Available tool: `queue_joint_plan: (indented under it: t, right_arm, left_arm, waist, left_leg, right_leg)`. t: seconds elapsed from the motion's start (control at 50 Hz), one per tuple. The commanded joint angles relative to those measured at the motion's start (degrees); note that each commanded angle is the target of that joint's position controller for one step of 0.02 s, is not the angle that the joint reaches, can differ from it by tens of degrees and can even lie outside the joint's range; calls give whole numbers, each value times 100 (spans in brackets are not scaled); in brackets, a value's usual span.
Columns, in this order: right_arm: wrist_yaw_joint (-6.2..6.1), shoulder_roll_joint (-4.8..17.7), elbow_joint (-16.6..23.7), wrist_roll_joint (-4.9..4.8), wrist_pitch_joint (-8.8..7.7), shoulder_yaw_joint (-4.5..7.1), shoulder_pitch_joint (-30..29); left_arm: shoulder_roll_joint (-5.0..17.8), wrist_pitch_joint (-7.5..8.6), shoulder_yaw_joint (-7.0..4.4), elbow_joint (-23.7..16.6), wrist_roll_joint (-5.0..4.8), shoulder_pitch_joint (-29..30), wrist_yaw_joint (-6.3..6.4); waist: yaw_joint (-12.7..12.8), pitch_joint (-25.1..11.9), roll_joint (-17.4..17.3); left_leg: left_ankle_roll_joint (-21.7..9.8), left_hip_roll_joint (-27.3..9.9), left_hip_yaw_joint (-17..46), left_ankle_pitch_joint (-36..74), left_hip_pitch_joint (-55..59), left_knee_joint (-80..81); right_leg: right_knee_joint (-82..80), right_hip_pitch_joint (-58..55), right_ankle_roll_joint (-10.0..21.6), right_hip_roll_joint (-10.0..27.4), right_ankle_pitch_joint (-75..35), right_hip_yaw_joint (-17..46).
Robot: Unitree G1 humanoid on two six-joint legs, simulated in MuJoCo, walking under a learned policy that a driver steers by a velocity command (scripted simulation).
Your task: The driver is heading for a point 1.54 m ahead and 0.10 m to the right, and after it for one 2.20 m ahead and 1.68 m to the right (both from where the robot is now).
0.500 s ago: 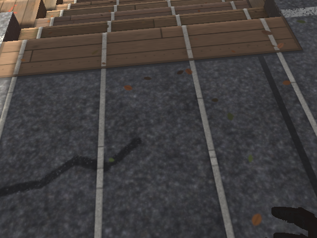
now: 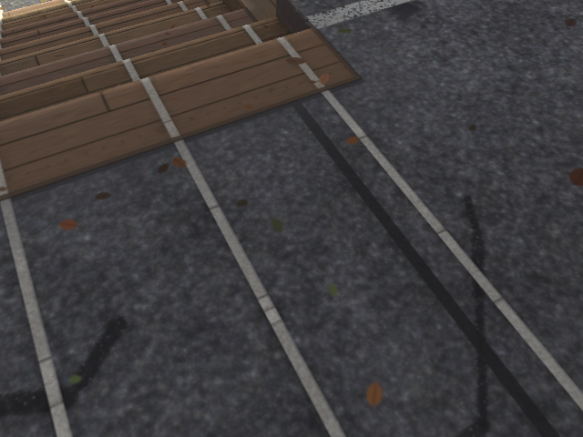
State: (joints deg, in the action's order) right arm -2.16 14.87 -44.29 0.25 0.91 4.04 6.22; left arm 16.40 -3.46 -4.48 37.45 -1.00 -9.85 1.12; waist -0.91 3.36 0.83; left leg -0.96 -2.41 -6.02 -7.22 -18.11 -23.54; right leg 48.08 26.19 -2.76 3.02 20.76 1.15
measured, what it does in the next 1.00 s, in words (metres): walks ahead: right foot, then left foot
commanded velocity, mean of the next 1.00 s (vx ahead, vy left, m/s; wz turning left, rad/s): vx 0.27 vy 0.00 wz -0.11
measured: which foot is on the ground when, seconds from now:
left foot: down 0.00-0.08, up 0.10-0.54, down 0.56-0.98, up 1.00-1.00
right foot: up 0.00-0.06, down 0.08-0.56, up 0.58-0.96, down 0.98-1.00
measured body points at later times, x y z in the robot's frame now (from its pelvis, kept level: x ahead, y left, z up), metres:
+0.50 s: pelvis +0.06 -0.03 +0.00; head +0.07 -0.04 +0.45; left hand +0.22 +0.22 -0.10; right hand +0.18 -0.34 -0.09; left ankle +0.14 +0.08 -0.73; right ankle -0.01 -0.13 -0.74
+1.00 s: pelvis +0.28 -0.07 -0.02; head +0.33 -0.06 +0.43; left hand +0.56 +0.14 -0.07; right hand +0.25 -0.36 -0.14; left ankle +0.14 +0.08 -0.72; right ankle +0.40 -0.18 -0.74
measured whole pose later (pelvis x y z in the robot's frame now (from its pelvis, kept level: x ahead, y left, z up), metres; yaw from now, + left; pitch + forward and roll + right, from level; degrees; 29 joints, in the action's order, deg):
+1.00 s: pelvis +0.28 -0.07 -0.02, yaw -1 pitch +3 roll +0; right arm -1.7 16.7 -45.2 -1.3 -0.6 4.5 24.5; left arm 15.0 6.6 -2.4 33.7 1.2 1.2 -0.8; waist -6.1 2.4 0.1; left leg -1.1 4.9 13.2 -30.9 -7.2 -38.6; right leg 27.1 27.5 1.2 -2.2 1.4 2.6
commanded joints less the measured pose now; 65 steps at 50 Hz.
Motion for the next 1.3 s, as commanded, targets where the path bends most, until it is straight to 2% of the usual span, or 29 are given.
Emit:
queue_joint_plan:
  t: [0.02, 0.06, 0.08, 0.1, 0.12, 0.14, 0.18, 0.24, 0.34, 0.46, 0.54, 0.56, 0.58, 0.6, 0.62, 0.68, 0.72, 0.8, 0.88, 0.94, 0.96, 0.98, 1.0, 1.02, 1.04, 1.06, 1.1, 1.16, 1.3]
  right_arm:
    - [-3, 1075, 390, -105, -57, 266, -252]
    - [2, 932, 272, -198, -24, 247, -43]
    - [45, 649, 247, -110, -7, 194, 156]
    - [53, 522, 610, 111, -45, 141, -91]
    - [16, 772, 730, 89, -102, 224, -684]
    - [4, 840, 704, -36, -94, 267, -640]
    - [-43, 905, 435, 7, -59, 325, -237]
    - [98, 809, 499, -68, -184, 319, -309]
    - [251, 646, 571, -90, -473, 243, -711]
    - [421, 655, 588, -184, -657, 143, -688]
    - [407, 713, 312, -149, -730, 136, 169]
    - [381, 912, 195, -123, -746, 177, 759]
    - [384, 1563, 82, -96, -716, 344, 1206]
    - [435, 1495, 48, -125, -706, 350, 1626]
    - [438, 1217, 89, -147, -717, 245, 1496]
    - [355, 900, 280, -99, -624, 126, 1207]
    - [284, 841, 294, -131, -545, 98, 1234]
    - [129, 1018, 218, -177, -448, 157, 1387]
    - [56, 1101, 118, -216, -289, 213, 1747]
    - [4, 1084, 314, -243, -241, 245, 1396]
    - [14, 977, 441, -218, -259, 226, 1243]
    - [28, 655, 695, -90, -284, 122, 1134]
    - [66, 153, 605, -78, -294, -30, 2414]
    - [84, 887, 448, -169, -238, 79, 2733]
    - [54, 1143, 492, -237, -144, 183, 2096]
    - [11, 1140, 583, -220, -53, 200, 1703]
    - [-19, 959, 684, -166, 131, 212, 1576]
    - [-21, 607, 847, -122, 203, 126, 1453]
    - [181, 709, 1198, -64, 210, 61, 746]
  left_arm:
    - [508, 54, -152, -369, 9, -250, -94]
    - [590, 46, -227, -164, 42, -717, -118]
    - [1015, 50, -346, -177, 55, -858, -62]
    - [1638, 57, -436, -396, 97, -691, -3]
    - [1460, 192, -400, -448, 323, -807, -34]
    - [1318, 306, -344, -438, 335, -514, -36]
    - [929, 351, -246, -471, 54, -71, 17]
    - [755, 383, -163, -406, 28, -385, 62]
    - [958, 499, -229, -286, 16, -664, 108]
    - [952, 558, -180, -131, 12, -903, -47]
    - [656, 592, -44, -82, 69, -811, -99]
    - [416, 635, 37, -158, 117, -665, -91]
    - [265, 755, 67, -406, 79, -707, -73]
    - [687, 866, -10, -520, 33, -342, -27]
    - [886, 940, -78, -527, -58, -191, -47]
    - [641, 1048, -35, -530, 130, 109, -120]
    - [482, 1062, -9, -572, 181, 219, -162]
    - [110, 1072, 142, -677, 137, 908, -219]
    - [334, 1075, 45, -738, 77, 1253, -259]
    - [596, 1065, -92, -601, 105, 713, -212]
    - [753, 1075, -154, -505, 181, 259, -167]
    - [1129, 1061, -232, -444, 296, -528, -97]
    - [1218, 944, -182, -425, 363, -626, -100]
    - [965, 822, -171, -440, 210, -512, -125]
    - [577, 747, -68, -543, 167, -179, -89]
    - [400, 679, 8, -498, 145, 130, -75]
    - [436, 616, 23, -394, 212, 514, -79]
    - [592, 652, -56, -232, 254, 697, -60]
    - [942, 493, -140, 56, 65, 674, -62]
  waist:
    - [170, -972, -1025]
    - [335, -955, -783]
    - [223, -776, 371]
    - [114, -543, 1879]
    - [560, -826, 1276]
    - [331, -707, 996]
    - [100, -772, 710]
    - [149, -684, 769]
    - [346, -470, 856]
    - [511, -327, 818]
    - [59, -487, 617]
    - [-174, -699, 194]
    - [-112, -840, -1372]
    - [-468, -626, -1653]
    - [-371, -270, -1123]
    - [-218, -131, -533]
    - [-144, -206, -648]
    - [-277, -161, -663]
    - [-313, -277, -816]
    - [131, -591, -895]
    - [387, -953, -778]
    - [677, -1827, -103]
    - [132, -2807, 1541]
    - [126, -2950, 1317]
    - [245, -2062, 827]
    - [193, -1498, 439]
    - [-62, -892, 556]
    - [-129, -759, 738]
    - [30, -924, 622]
  left_leg:
    - [-1067, -1461, 937, 421, 763, 511]
    - [-554, -1216, 557, 109, 342, -188]
    - [26, -707, -60, -911, -657, -1481]
    - [493, 197, -198, -2943, -2313, -2800]
    - [424, 231, 726, -3000, -2309, -3803]
    - [322, 126, 937, -2445, -2335, -4072]
    - [310, 13, 982, -1545, -2310, -3980]
    - [296, 97, 915, -761, -2298, -3582]
    - [330, 249, 935, -393, -1836, -1693]
    - [85, 215, 686, -658, -814, -808]
    - [-307, 218, 654, -511, 648, -295]
    - [-553, -268, 1339, -674, 1338, -133]
    - [-1288, -1107, 3170, -1510, 2386, 470]
    - [-1866, -1812, 4785, -2191, 2716, 1076]
    - [-1792, -1783, 4654, -2285, 2642, 1062]
    - [-1468, -1167, 3470, -867, 2203, 1097]
    - [-1367, -850, 2932, 68, 1850, 1179]
    - [-1153, -427, 2192, 993, 991, 1096]
    - [-846, -401, 2381, 1890, 872, 516]
    - [-498, -319, 2643, 2433, 1039, -308]
    - [-289, -51, 2520, 2534, 857, -991]
    - [-58, 308, 2249, 1070, 46, -2519]
    - [234, 1050, 1849, -3708, -1372, -4363]
    - [339, 538, 1778, -3352, -1625, -5145]
    - [458, 342, 1504, -2846, -1964, -5334]
    - [540, 173, 1287, -2478, -2030, -5182]
    - [628, -25, 1115, -2136, -1529, -4889]
    - [633, -73, 835, -1804, -1113, -4027]
    - [304, -50, 644, -1047, -181, -2122]
  right_leg:
    - [-976, -697, 263, -115, -262, -332]
    - [-2124, -1576, 604, -350, -933, -409]
    - [-2762, -2182, 1002, 483, -1903, 910]
    - [-2902, -2386, 1999, 1820, -3221, 2801]
    - [-3125, -1954, 2356, 1878, -2728, 2962]
    - [-3135, -1841, 2051, 1530, -2318, 2463]
    - [-3113, -1865, 1503, 1028, -1327, 1955]
    - [-3557, -1913, 1510, 801, 628, 2173]
    - [-3559, -2065, 1509, 711, 252, 2118]
    - [-3389, -1606, 1590, 841, 554, 2314]
    - [-2667, -1103, 1286, 553, 119, 1949]
    - [-1687, -662, 1037, 248, -291, 1446]
    - [-106, 729, 595, -581, -92, 352]
    - [1179, 1974, 370, -597, 1086, 366]
    - [1671, 2472, 431, -326, 879, 534]
    - [1341, 2389, 378, 13, -229, 427]
    - [685, 1922, 212, -19, -541, 236]
    - [-954, 866, -31, -338, -1571, -34]
    - [-1848, -55, 32, -710, -2235, 41]
    - [-2352, -946, 338, -640, -2381, 210]
    - [-2549, -1761, 531, -380, -2954, 258]
    - [-2129, -3348, 934, 715, -4457, 1096]
    - [-1800, -4869, 2018, 2475, -6201, 2952]
    - [-2121, -4450, 2137, 2530, -4673, 3406]
    - [-2319, -3780, 1891, 2055, -3953, 2560]
    - [-2481, -3070, 1692, 1683, -3680, 1900]
    - [-2850, -1750, 1580, 1286, -3456, 1134]
    - [-3191, -1196, 1689, 1228, -3500, 542]
    - [-3131, -1245, 1663, 1400, -2554, 207]
Keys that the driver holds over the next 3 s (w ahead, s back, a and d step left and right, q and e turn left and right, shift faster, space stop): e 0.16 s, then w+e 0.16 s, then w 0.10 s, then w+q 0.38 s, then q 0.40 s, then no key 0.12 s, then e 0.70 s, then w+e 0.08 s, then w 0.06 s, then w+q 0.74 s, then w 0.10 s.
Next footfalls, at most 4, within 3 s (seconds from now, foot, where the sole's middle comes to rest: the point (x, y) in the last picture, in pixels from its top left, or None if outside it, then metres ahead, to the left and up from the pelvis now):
0.08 right None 0.03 -0.14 -0.78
0.56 left None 0.17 0.07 -0.78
0.98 right None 0.44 -0.18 -0.78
1.38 left None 0.40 0.08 -0.78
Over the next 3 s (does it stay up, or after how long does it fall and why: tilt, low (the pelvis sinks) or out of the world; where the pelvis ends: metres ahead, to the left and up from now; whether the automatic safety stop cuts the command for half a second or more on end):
stays up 0.74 -0.09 0.00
